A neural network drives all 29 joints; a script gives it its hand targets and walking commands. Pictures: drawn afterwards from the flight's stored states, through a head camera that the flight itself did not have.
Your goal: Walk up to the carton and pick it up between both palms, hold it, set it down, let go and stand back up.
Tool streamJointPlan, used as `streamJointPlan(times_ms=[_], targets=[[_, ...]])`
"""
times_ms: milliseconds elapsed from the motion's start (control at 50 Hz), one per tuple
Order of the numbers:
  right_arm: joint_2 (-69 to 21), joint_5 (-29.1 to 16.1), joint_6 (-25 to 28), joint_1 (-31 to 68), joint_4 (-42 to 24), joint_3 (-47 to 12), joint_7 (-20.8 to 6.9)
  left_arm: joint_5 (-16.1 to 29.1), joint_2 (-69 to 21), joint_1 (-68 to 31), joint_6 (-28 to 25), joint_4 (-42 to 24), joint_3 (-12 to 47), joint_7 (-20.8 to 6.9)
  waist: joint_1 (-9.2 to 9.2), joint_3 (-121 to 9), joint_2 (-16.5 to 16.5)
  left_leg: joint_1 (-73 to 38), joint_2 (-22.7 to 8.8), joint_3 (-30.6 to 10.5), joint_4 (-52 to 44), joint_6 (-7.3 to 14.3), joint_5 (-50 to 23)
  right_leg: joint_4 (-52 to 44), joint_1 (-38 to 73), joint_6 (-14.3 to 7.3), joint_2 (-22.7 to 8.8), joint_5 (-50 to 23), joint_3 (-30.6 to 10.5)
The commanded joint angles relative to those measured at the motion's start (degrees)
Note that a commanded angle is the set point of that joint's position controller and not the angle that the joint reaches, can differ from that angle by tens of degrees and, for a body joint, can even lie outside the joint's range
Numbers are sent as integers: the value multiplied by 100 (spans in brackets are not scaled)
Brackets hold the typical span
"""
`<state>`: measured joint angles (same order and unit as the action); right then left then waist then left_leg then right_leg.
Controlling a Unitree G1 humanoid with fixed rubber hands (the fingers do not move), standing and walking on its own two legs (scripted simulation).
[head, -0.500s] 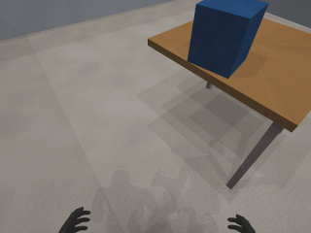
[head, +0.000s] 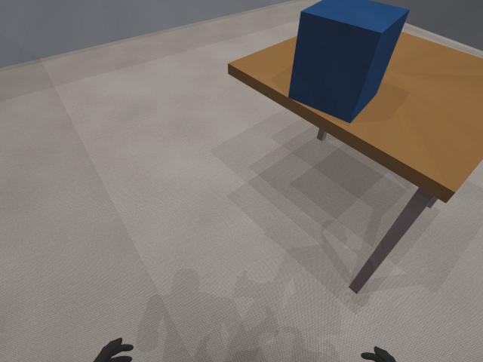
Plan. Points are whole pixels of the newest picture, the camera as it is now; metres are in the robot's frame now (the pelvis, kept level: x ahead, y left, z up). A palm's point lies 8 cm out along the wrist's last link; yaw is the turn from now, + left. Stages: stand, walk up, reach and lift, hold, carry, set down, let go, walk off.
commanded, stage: stand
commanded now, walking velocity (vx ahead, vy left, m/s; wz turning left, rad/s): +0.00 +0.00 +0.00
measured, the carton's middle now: (343, 57) +0.90 -0.26 +0.09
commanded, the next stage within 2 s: none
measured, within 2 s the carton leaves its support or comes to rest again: neither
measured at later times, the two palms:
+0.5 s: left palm out of the picture +0.11 +0.25 -0.09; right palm out of the picture +0.10 -0.25 -0.10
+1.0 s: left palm out of the picture +0.10 +0.25 -0.09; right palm out of the picture +0.09 -0.25 -0.10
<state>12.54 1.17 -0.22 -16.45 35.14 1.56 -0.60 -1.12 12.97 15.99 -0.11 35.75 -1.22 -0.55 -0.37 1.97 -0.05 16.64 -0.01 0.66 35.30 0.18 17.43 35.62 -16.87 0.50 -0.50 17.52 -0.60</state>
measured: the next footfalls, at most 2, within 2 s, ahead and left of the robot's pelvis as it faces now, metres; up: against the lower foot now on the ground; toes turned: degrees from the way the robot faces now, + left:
none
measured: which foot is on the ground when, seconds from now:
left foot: down 0.00-1.00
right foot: down 0.00-1.00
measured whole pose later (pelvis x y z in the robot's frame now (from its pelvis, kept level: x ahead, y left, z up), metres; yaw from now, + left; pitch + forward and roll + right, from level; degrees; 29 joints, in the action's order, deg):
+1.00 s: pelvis +0.00 +0.00 +0.00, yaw -1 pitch -1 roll +0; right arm 13.2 0.8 -0.4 -17.4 37.9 1.2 -0.4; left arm -0.8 13.6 17.2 0.0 37.7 -0.9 -0.1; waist -0.2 2.1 0.0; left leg 15.1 -0.5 1.6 32.9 0.0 16.5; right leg 33.5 -15.9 0.5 0.0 16.2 -1.8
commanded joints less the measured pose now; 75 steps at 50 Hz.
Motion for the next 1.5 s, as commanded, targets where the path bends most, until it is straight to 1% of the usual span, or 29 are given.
streamJointPlan(times_ms=[0,20,60,100,140,260,300,360,380,480,640,680,740,760,860,900,960,980,1020,1040,1180,1240,1280,1300,1360,1380,1400,1440,1480], targets=[[682,-5,189,122,-562,236,36,5,670,-141,-179,-591,-220,36,12,-297,-40,-7,-406,-530,-678,156,-258,-631,76,-217,-380,-444,-489],[687,-11,189,128,-547,235,36,3,672,-150,-180,-595,-218,39,17,-224,-81,58,-410,-532,-692,153,-237,-627,67,-220,-372,-458,-480],[684,-10,187,149,-547,240,36,3,672,-109,-173,-580,-227,39,-11,-206,-53,44,-420,-537,-713,151,-185,-646,19,-209,-368,-382,-486],[700,-12,182,96,-529,247,36,6,698,-117,-170,-564,-231,39,19,-196,-1,64,-419,-560,-739,162,-97,-669,17,-220,-375,-303,-510],[713,-12,183,87,-505,242,37,15,662,-88,-174,-555,-221,41,6,-197,49,23,-429,-544,-747,170,-146,-679,-14,-216,-367,-332,-510],[721,-14,191,69,-460,237,42,11,689,-42,-181,-528,-210,52,2,-276,-19,-63,-434,-530,-732,154,-340,-662,53,-230,-371,-552,-535],[725,-25,186,41,-455,239,43,18,717,-47,-174,-511,-216,57,24,-283,75,-57,-439,-522,-705,158,-382,-661,71,-231,-377,-599,-538],[728,-17,182,42,-424,233,45,23,713,-22,-170,-508,-206,61,6,-303,-37,-77,-446,-506,-704,157,-405,-653,88,-226,-386,-625,-551],[720,-18,179,25,-418,234,45,26,714,-11,-169,-492,-211,63,20,-305,13,-75,-450,-511,-707,156,-373,-658,99,-227,-385,-607,-555],[722,-26,165,8,-384,231,44,14,724,-3,-158,-477,-211,66,10,-210,-32,-51,-452,-500,-750,150,-360,-677,54,-237,-381,-590,-552],[763,-30,169,10,-336,223,55,30,706,-5,-166,-449,-200,79,20,-344,51,-218,-469,-482,-711,151,-621,-676,120,-236,-386,-835,-571],[758,-31,159,-7,-301,219,55,29,725,14,-151,-440,-203,77,19,-205,-23,-116,-460,-482,-752,158,-485,-712,85,-236,-390,-735,-581],[765,-39,154,-20,-292,214,54,33,740,37,-142,-424,-199,75,1,-158,-24,-94,-469,-498,-802,148,-426,-736,73,-226,-373,-656,-560],[771,-44,155,-28,-293,214,52,32,751,33,-139,-412,-196,75,17,-181,25,-104,-481,-491,-815,159,-411,-734,64,-225,-370,-631,-575],[786,-44,162,-22,-259,203,59,34,743,43,-154,-388,-193,79,5,-251,-49,-189,-485,-484,-810,153,-471,-747,115,-229,-368,-711,-587],[774,-45,156,-41,-260,201,55,36,751,42,-151,-371,-192,80,16,-269,4,-213,-479,-473,-819,152,-412,-765,105,-225,-375,-673,-606],[784,-41,151,-47,-246,201,60,33,742,42,-147,-354,-195,85,19,-178,-6,-174,-489,-486,-838,162,-412,-779,79,-218,-362,-707,-624],[778,-48,152,-78,-233,200,60,33,760,47,-147,-338,-194,84,32,-179,76,-172,-495,-473,-842,163,-394,-795,94,-224,-376,-692,-621],[807,-39,148,-85,-220,206,64,44,765,68,-141,-330,-187,79,40,-157,69,-163,-477,-455,-837,150,-331,-830,53,-240,-376,-610,-643],[801,-35,149,-88,-201,200,63,39,763,73,-144,-327,-197,79,19,-208,17,-204,-481,-441,-841,148,-346,-815,70,-245,-375,-624,-648],[819,-47,150,-116,-146,187,68,43,774,112,-140,-277,-187,87,15,-158,-1,-215,-492,-447,-882,157,-378,-828,46,-222,-362,-667,-668],[818,-54,150,-153,-113,183,66,40,770,102,-140,-262,-187,92,31,-219,77,-227,-505,-453,-887,161,-407,-816,105,-233,-359,-721,-673],[810,-54,154,-141,-101,180,72,36,768,117,-138,-236,-192,96,17,-205,-16,-222,-509,-468,-910,159,-385,-808,118,-228,-359,-703,-684],[830,-49,154,-118,-90,175,74,38,776,132,-139,-231,-188,94,-5,-186,1,-235,-519,-449,-902,156,-399,-813,107,-222,-348,-731,-689],[843,-53,155,-140,-73,178,78,44,775,145,-133,-215,-180,98,7,-182,11,-246,-523,-453,-921,164,-409,-820,106,-221,-349,-732,-680],[840,-57,152,-162,-84,182,77,46,775,140,-133,-203,-175,101,33,-138,33,-226,-522,-433,-913,154,-425,-828,110,-224,-353,-762,-677],[847,-55,149,-163,-55,175,78,48,794,144,-135,-200,-180,100,19,-151,78,-251,-512,-415,-899,156,-451,-850,93,-228,-357,-779,-698],[819,-47,145,-175,-53,165,81,44,772,125,-135,-198,-180,102,22,-152,-17,-286,-509,-404,-908,146,-466,-839,106,-236,-370,-781,-718],[841,-54,143,-202,-55,166,84,46,776,128,-130,-179,-175,102,35,-127,17,-293,-522,-423,-928,155,-454,-845,59,-226,-350,-772,-700]])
